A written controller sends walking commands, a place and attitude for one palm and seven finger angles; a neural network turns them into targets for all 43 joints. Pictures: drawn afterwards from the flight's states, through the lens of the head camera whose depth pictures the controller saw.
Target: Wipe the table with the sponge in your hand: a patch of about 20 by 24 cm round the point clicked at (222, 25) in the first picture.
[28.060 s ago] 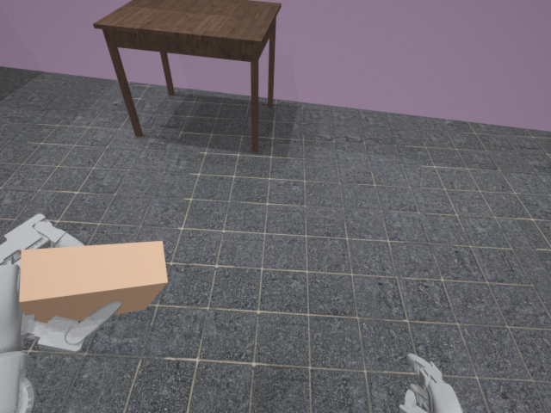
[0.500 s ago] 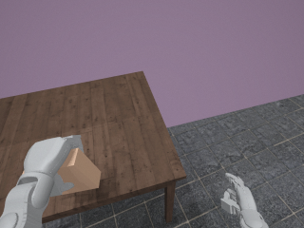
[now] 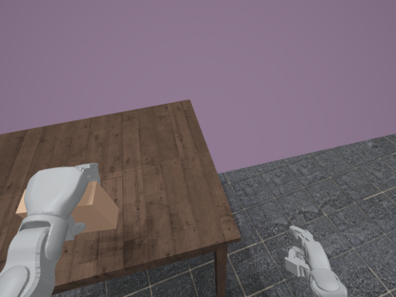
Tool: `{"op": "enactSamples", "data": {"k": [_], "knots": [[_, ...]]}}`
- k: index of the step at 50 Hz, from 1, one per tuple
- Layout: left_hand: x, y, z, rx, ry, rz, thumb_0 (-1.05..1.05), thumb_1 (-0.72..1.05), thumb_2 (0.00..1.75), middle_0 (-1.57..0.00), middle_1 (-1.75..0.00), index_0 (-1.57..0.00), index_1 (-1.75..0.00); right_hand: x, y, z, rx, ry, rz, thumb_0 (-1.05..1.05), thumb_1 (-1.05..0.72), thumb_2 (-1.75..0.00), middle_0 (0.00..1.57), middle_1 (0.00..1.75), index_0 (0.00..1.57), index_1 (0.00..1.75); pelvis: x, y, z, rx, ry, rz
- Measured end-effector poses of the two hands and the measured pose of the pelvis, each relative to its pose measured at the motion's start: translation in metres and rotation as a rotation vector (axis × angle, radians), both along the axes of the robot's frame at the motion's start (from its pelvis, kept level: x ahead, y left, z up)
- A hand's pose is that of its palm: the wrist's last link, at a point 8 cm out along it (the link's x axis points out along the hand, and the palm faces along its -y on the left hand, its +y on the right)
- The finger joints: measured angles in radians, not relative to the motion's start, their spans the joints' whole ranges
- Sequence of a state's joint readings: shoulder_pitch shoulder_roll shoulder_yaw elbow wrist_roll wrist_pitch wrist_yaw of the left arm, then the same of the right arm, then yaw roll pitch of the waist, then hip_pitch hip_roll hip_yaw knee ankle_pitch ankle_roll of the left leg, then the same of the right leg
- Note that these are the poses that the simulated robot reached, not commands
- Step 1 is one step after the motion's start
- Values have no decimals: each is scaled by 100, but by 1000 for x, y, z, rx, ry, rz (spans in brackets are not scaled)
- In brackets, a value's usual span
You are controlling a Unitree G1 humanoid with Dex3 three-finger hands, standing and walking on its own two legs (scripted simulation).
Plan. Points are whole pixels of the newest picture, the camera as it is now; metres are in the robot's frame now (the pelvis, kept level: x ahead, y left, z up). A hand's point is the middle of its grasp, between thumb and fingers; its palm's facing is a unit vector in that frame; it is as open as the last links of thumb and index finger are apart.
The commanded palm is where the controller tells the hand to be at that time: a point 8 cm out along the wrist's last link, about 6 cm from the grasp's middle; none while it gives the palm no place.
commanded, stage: turn the palm down, sponge in hand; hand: left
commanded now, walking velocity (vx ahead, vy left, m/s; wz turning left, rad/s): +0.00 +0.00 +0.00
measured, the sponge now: (78, 214) +0.22 +0.29 +0.06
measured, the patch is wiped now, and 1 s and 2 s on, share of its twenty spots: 0.00 0.00 0.00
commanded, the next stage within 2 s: move the sponge above the wiping area in 0.14 s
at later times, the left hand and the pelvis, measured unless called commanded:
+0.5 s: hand (57, 199) +0.22 +0.31 +0.11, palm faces +0.11 -0.03 -0.99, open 9.0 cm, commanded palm +0.19 +0.27 +0.15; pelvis +0.01 -0.02 +0.00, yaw -1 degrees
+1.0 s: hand (72, 225) +0.20 +0.30 +0.04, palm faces -0.10 -0.18 -0.98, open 9.0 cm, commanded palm +0.20 +0.28 +0.12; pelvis +0.01 +0.00 +0.00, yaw +0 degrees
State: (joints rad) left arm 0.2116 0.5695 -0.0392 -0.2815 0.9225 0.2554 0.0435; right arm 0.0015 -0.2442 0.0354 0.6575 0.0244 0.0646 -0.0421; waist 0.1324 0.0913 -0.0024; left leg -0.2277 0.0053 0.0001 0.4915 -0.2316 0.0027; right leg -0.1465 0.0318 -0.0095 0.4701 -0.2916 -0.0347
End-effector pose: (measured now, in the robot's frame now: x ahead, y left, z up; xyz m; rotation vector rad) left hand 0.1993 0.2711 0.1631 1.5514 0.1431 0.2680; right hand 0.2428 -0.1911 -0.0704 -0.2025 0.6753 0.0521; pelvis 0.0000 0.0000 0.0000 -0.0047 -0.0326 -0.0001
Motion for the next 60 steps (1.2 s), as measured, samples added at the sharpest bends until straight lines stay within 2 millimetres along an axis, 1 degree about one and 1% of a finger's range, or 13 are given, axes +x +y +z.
{"op": "enactSamples", "data": {"k": [4, 7, 12, 17, 22, 27, 32, 37, 43, 48, 54, 57, 60], "knots": [[4, 28, 18, -43, -93, 202, 0, -43, 106, -85, -144, -84, -143, 2, -12, -1, 29, 11, -28, 1, -90, -90, 20, 30, 20, 30, 4, -6, 1, 3, 1, 5], [5, 32, 2, -107, -2, 308, 0, -43, 106, -85, -144, -84, -143, 5, -21, -1, 42, 1, -46, 1, -90, -90, 20, 30, 20, 30, 4, -8, 1, 7, 6, 15], [8, -9, -41, -166, 228, 169, 0, -43, 106, -85, -144, -84, -143, 9, -34, -1, 12, -23, -54, 1, -90, -90, 20, 30, 20, 30, 4, -11, 1, 14, 16, 10], [8, -35, -24, -67, 124, -48, 0, -43, 106, -85, -144, -85, -143, 3, -42, 0, -28, -10, -62, 1, -90, -90, 20, 30, 20, 30, 10, -18, 0, 14, 13, -15], [6, 4, 6, -12, -64, 128, 0, -43, 105, -85, -144, -85, -143, -5, -48, -4, 8, 22, -98, 1, -90, -90, 20, 30, 20, 30, 13, -22, -1, 10, 3, -21], [-3, 36, -18, -97, 77, 364, 0, -43, 105, -85, -145, -84, -144, -6, -53, -9, 22, 29, -115, 1, -90, -90, 20, 30, 20, 30, 9, -20, 0, 13, 3, 3], [-2, -6, -64, -196, 284, 177, 0, -43, 105, -85, -145, -85, -144, -5, -48, -10, -21, -1, -90, 1, -90, -90, 20, 30, 20, 30, 5, -14, 0, 12, 18, 14], [13, -38, -50, -104, 142, -85, 0, -43, 105, -86, -145, -85, -144, -9, -37, -7, -46, 6, -75, 1, -90, -90, 20, 30, 20, 30, 6, -14, -1, 10, 27, -13], [20, 9, -5, -31, -109, 147, 0, -43, 105, -86, -145, -85, -144, -12, -30, -7, 40, 28, -108, 1, -90, -90, 20, 30, 20, 30, 9, -11, -1, 8, 20, -28], [1, 36, -36, -140, 83, 370, 0, -43, 105, -85, -146, -85, -145, -8, -31, -6, 58, 21, -118, 1, -90, -90, 20, 30, 20, 30, 8, -4, 0, 9, 13, -5], [-7, -1, -95, -243, 324, 160, 0, -43, 105, -86, -146, -85, -145, -3, -28, -1, -47, -4, -70, 1, -90, -90, 20, 30, 20, 30, 2, 1, -1, 5, 20, 15], [4, -21, -84, -204, 218, -4, 0, -43, 105, -87, -145, -86, -145, -4, -23, 0, -76, -4, -55, 1, -90, -90, 20, 30, 20, 30, 1, 1, -1, 2, 23, 8], [18, -22, -55, -90, 57, -57, 0, -43, 105, -87, -145, -86, -144, -7, -17, -2, -56, 5, -56, 1, -90, -90, 20, 30, 20, 30, 2, 1, -2, -3, 27, -7]]}}
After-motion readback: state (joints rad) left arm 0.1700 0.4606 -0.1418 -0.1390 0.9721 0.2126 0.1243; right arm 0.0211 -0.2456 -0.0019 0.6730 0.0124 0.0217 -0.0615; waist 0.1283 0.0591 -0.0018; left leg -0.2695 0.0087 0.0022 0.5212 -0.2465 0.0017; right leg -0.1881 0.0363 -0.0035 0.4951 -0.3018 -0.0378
